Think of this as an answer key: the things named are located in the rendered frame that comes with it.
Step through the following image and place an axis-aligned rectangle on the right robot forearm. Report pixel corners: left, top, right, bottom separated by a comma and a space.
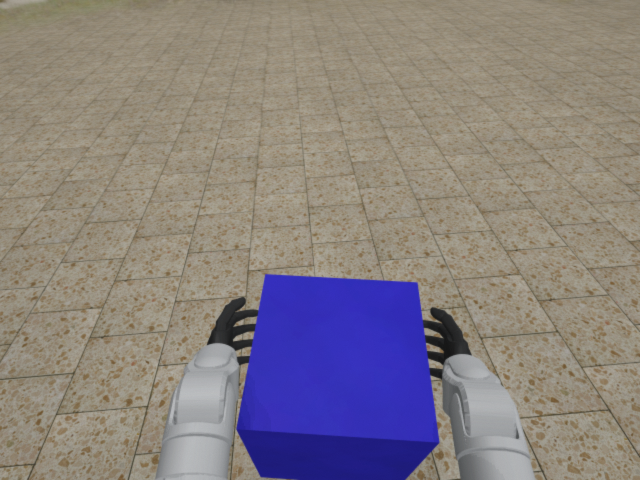
442, 354, 535, 480

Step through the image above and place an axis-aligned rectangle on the carton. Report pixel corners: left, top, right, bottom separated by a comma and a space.
236, 274, 440, 480

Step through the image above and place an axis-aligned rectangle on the robot right hand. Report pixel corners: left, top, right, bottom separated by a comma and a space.
423, 307, 472, 379

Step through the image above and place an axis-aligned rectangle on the robot left hand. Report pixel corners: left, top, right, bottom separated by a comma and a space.
207, 297, 258, 365

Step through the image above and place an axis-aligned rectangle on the left robot forearm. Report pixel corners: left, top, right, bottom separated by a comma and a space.
155, 343, 239, 480

